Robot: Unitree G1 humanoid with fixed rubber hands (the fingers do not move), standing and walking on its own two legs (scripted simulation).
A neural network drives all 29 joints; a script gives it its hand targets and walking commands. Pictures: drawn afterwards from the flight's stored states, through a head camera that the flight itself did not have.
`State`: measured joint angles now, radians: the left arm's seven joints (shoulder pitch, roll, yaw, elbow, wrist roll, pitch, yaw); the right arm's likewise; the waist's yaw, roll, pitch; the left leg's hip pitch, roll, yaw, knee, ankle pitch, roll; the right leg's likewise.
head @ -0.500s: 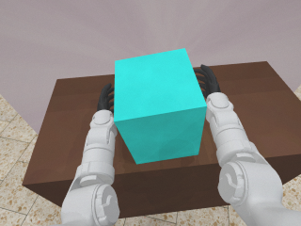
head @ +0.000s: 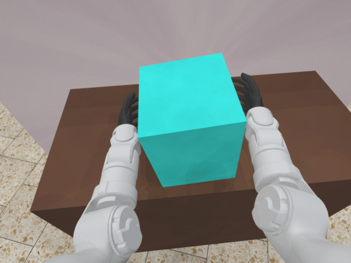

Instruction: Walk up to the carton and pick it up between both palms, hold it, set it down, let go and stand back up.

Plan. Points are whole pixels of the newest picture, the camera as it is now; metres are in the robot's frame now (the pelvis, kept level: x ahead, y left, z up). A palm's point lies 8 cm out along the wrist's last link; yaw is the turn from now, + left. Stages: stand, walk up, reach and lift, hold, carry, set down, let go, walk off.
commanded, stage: set down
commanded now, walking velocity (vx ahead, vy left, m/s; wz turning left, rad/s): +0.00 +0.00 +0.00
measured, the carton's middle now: (189, 125) +0.46 -0.01 +0.05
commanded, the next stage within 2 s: none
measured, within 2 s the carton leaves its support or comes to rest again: rests again in 0.22 s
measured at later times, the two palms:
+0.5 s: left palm (135, 124) +0.44 +0.12 +0.07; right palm (255, 115) +0.46 -0.17 +0.09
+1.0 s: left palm (134, 124) +0.44 +0.13 +0.07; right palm (255, 115) +0.46 -0.17 +0.09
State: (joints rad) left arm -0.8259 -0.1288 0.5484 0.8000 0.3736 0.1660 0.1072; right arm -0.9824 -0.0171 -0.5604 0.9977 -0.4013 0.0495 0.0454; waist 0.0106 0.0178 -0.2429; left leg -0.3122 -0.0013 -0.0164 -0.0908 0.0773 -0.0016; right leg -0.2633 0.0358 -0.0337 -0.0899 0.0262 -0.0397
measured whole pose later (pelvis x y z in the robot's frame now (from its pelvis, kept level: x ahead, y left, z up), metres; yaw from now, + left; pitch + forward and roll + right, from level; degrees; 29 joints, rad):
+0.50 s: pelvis +0.01 -0.01 +0.00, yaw -2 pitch +22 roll +0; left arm -0.85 -0.11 0.59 0.90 0.35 0.01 0.11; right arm -0.93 -0.01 -0.52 0.99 -0.39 -0.03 0.01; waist 0.05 0.03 -0.26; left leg -0.36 0.01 0.02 -0.09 0.07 0.00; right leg -0.32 0.05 0.01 -0.09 0.03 -0.05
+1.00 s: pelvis +0.00 +0.00 +0.00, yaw -3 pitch +23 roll +0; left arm -0.85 -0.11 0.59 0.89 0.36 -0.01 0.09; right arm -0.95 -0.03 -0.54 1.02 -0.39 -0.04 0.04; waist 0.05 0.03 -0.27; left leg -0.38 0.00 0.03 -0.09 0.07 0.00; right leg -0.35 0.04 0.02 -0.09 0.04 -0.04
